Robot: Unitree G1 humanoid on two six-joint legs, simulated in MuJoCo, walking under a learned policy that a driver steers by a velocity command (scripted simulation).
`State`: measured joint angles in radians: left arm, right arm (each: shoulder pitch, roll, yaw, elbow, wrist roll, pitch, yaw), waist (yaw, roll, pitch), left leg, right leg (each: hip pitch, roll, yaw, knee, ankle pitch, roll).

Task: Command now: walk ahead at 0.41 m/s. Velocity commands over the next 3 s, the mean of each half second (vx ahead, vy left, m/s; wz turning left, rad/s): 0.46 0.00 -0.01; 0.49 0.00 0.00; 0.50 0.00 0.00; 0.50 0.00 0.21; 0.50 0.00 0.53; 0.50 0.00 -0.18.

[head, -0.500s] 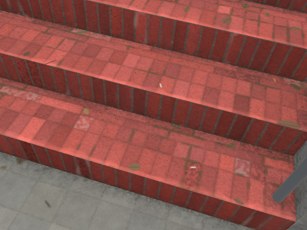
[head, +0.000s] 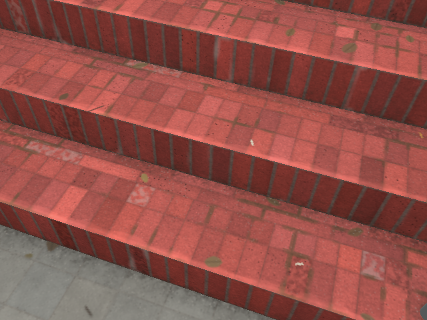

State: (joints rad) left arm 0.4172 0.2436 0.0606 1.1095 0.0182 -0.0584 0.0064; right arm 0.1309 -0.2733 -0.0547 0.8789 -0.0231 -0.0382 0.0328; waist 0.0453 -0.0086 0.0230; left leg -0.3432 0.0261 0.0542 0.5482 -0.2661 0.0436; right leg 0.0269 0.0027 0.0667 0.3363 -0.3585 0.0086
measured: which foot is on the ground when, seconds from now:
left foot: down 0.00-0.48, up 0.50-1.00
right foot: down 0.00-0.02, up 0.04-0.46, down 0.48-1.00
